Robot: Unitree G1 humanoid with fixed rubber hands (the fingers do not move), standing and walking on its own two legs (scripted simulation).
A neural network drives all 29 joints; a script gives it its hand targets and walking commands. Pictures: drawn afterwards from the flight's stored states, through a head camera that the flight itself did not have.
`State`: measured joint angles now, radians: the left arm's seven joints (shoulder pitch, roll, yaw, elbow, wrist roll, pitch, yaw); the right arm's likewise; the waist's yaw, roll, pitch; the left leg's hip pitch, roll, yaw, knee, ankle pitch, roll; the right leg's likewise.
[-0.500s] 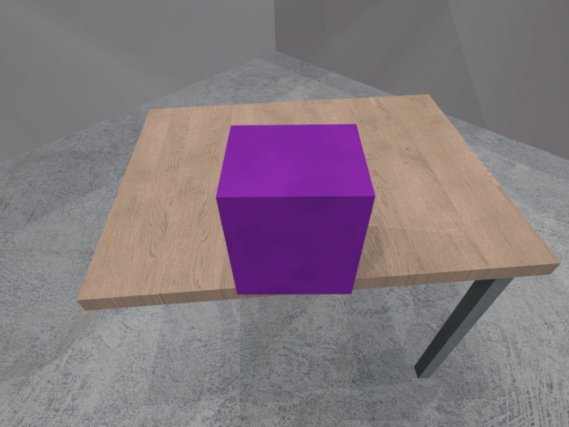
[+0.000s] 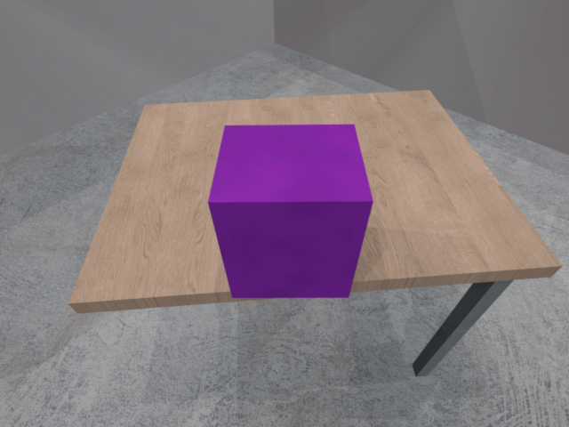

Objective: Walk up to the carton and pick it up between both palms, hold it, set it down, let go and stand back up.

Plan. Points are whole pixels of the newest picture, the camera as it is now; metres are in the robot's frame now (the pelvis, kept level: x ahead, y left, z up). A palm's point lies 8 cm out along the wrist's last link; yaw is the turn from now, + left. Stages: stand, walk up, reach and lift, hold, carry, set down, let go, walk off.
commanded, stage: stand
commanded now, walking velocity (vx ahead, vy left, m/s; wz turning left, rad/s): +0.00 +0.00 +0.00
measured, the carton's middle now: (289, 215) +0.43 +0.02 +0.06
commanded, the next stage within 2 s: none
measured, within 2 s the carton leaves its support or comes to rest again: neither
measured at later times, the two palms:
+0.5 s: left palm out of the picture -0.03 +0.20 -0.15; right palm out of the picture -0.03 -0.19 -0.15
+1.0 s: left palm out of the picture -0.03 +0.20 -0.15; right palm out of the picture -0.03 -0.20 -0.15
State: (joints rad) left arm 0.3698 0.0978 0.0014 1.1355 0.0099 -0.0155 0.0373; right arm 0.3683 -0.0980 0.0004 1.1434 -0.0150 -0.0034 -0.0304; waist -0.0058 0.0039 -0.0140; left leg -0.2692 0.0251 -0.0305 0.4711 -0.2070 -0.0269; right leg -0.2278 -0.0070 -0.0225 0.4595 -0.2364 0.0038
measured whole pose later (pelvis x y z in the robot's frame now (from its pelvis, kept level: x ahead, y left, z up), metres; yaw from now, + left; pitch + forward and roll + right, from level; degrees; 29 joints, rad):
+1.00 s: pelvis +0.01 +0.00 +0.00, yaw +1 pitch -2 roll +0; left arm 0.34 0.10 0.01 1.16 0.01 -0.01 0.04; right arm 0.33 -0.10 0.00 1.16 -0.01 0.00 -0.03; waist 0.00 0.00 0.03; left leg -0.21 0.02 -0.04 0.46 -0.22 -0.03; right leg -0.17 -0.01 -0.03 0.45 -0.26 0.01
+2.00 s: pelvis +0.02 +0.00 +0.00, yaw +1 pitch -1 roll +0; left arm 0.33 0.10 0.01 1.15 0.01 -0.01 0.04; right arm 0.32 -0.10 0.00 1.17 -0.01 -0.01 -0.04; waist 0.00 0.00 0.04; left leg -0.20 0.02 -0.04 0.45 -0.23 -0.03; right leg -0.15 -0.01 -0.03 0.44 -0.27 0.00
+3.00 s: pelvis +0.04 +0.00 +0.00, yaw +0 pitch -2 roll +0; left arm 0.33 0.10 0.01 1.15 0.01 -0.02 0.04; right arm 0.30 -0.10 -0.01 1.17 -0.01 -0.01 -0.04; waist 0.00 -0.01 0.05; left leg -0.16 0.03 -0.02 0.44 -0.25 -0.03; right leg -0.12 -0.02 -0.02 0.43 -0.29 0.01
